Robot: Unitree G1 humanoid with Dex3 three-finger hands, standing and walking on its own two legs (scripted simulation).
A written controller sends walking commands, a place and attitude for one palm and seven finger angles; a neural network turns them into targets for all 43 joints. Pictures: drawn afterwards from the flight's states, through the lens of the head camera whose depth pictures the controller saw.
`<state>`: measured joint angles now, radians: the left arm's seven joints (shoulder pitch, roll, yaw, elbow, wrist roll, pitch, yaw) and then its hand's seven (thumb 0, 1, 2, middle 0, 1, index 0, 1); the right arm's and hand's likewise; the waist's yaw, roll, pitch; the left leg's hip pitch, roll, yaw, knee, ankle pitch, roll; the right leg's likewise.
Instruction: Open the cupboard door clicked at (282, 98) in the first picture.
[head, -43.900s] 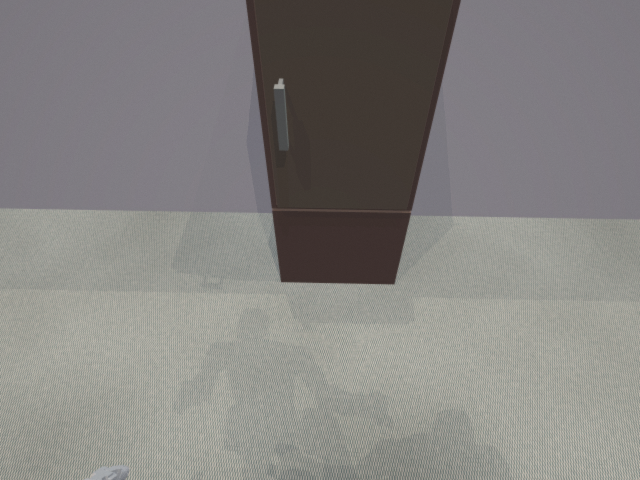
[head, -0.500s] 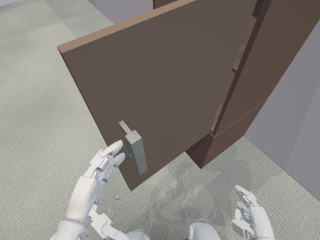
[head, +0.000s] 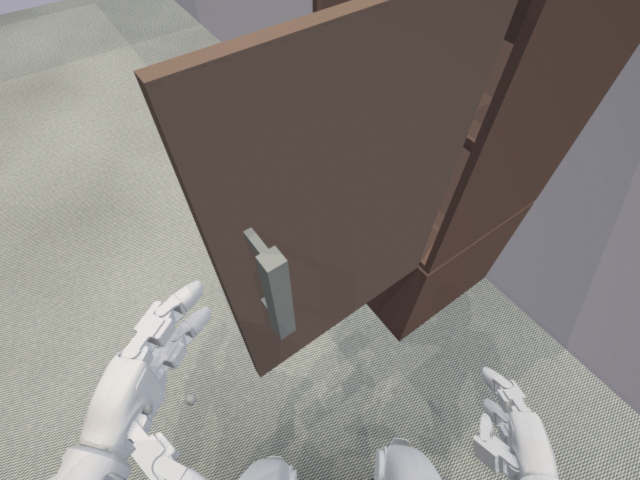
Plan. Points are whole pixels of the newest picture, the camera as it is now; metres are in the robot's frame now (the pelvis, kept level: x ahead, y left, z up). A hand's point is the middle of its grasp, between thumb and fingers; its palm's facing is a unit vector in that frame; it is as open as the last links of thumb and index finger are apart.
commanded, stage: draw the hand back to the body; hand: left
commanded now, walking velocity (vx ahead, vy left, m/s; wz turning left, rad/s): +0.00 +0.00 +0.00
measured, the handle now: (269, 286) +0.32 +0.09 +0.07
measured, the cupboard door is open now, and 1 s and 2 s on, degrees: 91 91 91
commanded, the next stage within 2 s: step back with the hand held close in 1.48 s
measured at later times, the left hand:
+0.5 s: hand (92, 364) +0.20 +0.21 +0.14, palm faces +0.06 -0.97 -0.25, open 15.7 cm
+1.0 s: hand out of the picture +0.23 +0.27 +0.23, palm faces +0.36 -0.83 -0.42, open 10.3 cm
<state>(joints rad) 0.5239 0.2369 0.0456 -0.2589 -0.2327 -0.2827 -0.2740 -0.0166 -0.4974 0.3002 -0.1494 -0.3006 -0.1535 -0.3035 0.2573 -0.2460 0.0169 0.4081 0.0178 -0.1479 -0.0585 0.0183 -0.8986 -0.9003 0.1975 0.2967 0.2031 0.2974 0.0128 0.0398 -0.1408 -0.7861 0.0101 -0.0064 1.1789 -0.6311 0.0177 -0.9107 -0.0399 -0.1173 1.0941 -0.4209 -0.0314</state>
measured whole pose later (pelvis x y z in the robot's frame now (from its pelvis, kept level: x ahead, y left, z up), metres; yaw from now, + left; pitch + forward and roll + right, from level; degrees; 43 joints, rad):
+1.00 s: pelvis +0.04 +0.03 +0.09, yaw -2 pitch -2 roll -2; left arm 0.52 0.34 0.27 -0.43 -0.03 -0.08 0.10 0.00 0.42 0.70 -0.19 -0.30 -0.19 -0.30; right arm 0.23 -0.23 0.04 0.61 -0.02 -0.17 -0.07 0.02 -0.90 -0.90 0.20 0.30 0.20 0.30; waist 0.07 0.07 -0.01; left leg -0.07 -0.01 0.04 0.48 -0.38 0.05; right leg -0.22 -0.02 -0.07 0.45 -0.20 0.02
